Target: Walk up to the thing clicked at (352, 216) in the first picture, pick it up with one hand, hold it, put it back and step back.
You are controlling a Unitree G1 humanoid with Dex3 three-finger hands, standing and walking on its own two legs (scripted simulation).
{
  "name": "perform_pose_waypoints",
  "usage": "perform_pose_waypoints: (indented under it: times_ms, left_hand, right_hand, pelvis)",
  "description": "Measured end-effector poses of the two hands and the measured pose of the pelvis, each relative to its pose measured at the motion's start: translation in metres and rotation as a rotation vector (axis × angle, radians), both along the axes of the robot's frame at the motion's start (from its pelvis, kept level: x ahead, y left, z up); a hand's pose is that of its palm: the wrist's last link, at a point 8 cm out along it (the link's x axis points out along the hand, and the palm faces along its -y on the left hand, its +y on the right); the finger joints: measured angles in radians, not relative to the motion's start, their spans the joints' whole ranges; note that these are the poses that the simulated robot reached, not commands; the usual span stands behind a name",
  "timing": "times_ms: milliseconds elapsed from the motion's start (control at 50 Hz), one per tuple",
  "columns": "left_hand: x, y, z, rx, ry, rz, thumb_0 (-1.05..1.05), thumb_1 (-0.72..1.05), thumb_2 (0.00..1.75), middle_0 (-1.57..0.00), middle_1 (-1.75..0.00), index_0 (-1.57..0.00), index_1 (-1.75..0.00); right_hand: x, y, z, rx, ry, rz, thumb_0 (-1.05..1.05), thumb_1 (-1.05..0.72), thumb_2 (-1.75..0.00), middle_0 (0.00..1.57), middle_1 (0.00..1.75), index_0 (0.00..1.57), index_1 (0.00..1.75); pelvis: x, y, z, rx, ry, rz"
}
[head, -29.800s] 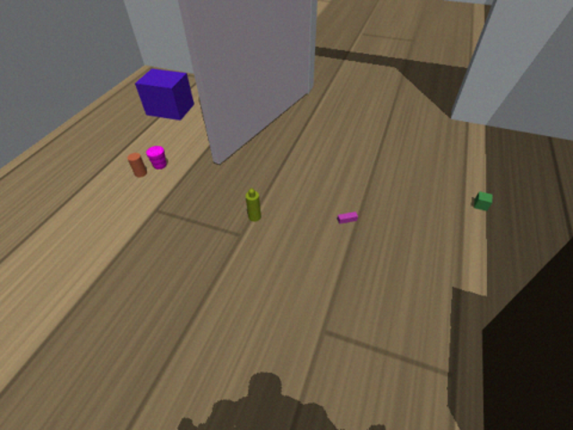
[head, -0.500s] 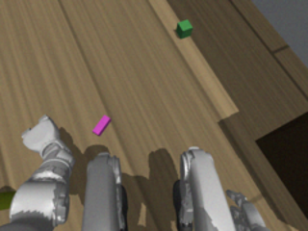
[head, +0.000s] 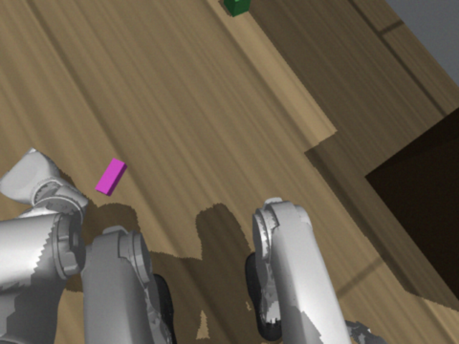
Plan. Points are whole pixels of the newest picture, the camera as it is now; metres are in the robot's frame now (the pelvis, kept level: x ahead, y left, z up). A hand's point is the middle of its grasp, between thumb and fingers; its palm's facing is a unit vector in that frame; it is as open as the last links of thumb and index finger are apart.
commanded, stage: rise first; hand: left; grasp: from above
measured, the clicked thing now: (111, 177) +0.48 +0.22 -0.34
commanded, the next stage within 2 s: approach in 0.72 s
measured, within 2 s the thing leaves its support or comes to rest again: neither
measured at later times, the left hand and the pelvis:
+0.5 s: hand (63, 181) +0.44 +0.28 -0.20, palm faces -0.26 -0.32 -0.91, open 12.3 cm; pelvis +0.01 +0.00 -0.02, yaw -2 degrees
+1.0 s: hand (75, 179) +0.45 +0.26 -0.22, palm faces -0.32 -0.30 -0.90, open 13.3 cm; pelvis +0.01 +0.00 -0.03, yaw -3 degrees
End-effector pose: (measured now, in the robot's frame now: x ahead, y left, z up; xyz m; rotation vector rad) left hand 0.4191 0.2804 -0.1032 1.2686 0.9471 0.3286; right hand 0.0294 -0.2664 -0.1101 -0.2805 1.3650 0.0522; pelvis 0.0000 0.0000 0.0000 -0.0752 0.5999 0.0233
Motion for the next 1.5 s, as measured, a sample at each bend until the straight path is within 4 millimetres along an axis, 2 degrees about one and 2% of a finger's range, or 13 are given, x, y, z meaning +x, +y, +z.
perform_pose_waypoints:
  times_ms: [180,340,560,840,960,1100,1220,1300,1400,1500]
  left_hand:
    - [0.017,-0.006,-0.019,0.0,-0.006,0.006,0.0,-0.16,0.68,-0.42,-0.8,-0.43,-0.77]
    - [0.021,-0.003,-0.029,-0.01,-0.019,0.02,0.0,-0.2,0.71,-0.38,-0.84,-0.4,-0.81]
    - [0.026,0.0,-0.037,-0.003,-0.01,-0.01,0.0,-0.27,0.77,-0.34,-0.86,-0.34,-0.84]
    - [0.04,-0.008,-0.045,-0.01,-0.025,-0.023,0.0,-0.31,0.8,-0.32,-0.86,-0.32,-0.85]
    - [0.039,-0.011,-0.052,0.001,0.013,-0.038,0.0,-0.37,0.84,-0.27,-0.9,-0.26,-0.9]
    - [0.037,-0.032,-0.076,-0.009,0.057,-0.078,0.0,-0.45,0.9,-0.2,-0.98,-0.19,-0.97]
    - [0.044,-0.063,-0.1,-0.046,0.018,-0.109,0.0,-0.48,0.91,-0.17,-1.03,-0.17,-1.01]
    - [0.048,-0.072,-0.109,-0.036,-0.015,-0.107,0.0,-0.49,0.92,-0.16,-1.03,-0.16,-1.02]
    - [0.053,-0.067,-0.113,-0.01,-0.021,-0.085,0.0,-0.5,0.92,-0.15,-1.02,-0.15,-1.01]
    - [0.052,-0.049,-0.114,0.007,-0.001,-0.045,0.0,-0.51,0.94,-0.14,-1.02,-0.14,-1.01]
  right_hand:
    - [-0.01,0.0,-0.018,0.065,0.055,0.016,0.0,-0.91,-0.9,0.2,0.3,0.2,0.3]
    - [-0.009,0.0,-0.024,0.081,0.061,0.023,0.0,-0.91,-0.9,0.2,0.3,0.2,0.3]
    - [-0.009,0.003,-0.018,0.071,0.064,0.039,0.0,-0.91,-0.9,0.19,0.3,0.2,0.3]
    - [-0.031,0.001,-0.011,0.07,0.121,0.027,0.0,-0.91,-0.9,0.19,0.3,0.2,0.3]
    - [-0.038,0.003,-0.011,0.084,0.137,0.025,0.0,-0.92,-0.9,0.19,0.3,0.2,0.3]
    - [-0.047,0.006,-0.007,0.101,0.163,0.058,0.0,-0.92,-0.9,0.19,0.3,0.2,0.3]
    - [-0.056,0.006,0.005,0.098,0.185,0.092,0.0,-0.92,-0.9,0.19,0.3,0.2,0.3]
    - [-0.063,0.005,0.012,0.099,0.21,0.108,0.0,-0.92,-0.9,0.19,0.3,0.2,0.3]
    - [-0.07,0.005,0.017,0.106,0.234,0.11,0.0,-0.92,-0.91,0.19,0.3,0.2,0.3]
    - [-0.07,0.01,0.016,0.12,0.241,0.119,0.0,-0.93,-0.91,0.19,0.3,0.2,0.3]
  pelvis:
    - [0.004,-0.005,-0.014,0.006,-0.003,-0.012]
    - [0.005,-0.005,-0.022,-0.003,-0.008,-0.023]
    - [0.006,-0.002,-0.024,-0.02,-0.015,-0.025]
    - [0.007,-0.002,-0.028,-0.032,-0.015,-0.032]
    - [0.007,-0.002,-0.03,-0.034,-0.019,-0.035]
    - [0.005,-0.004,-0.034,-0.037,-0.032,-0.039]
    - [0.004,-0.005,-0.037,-0.055,-0.053,-0.049]
    - [0.003,-0.004,-0.038,-0.071,-0.074,-0.054]
    - [0.004,-0.002,-0.04,-0.085,-0.084,-0.065]
    - [0.004,0.0,-0.041,-0.092,-0.083,-0.073]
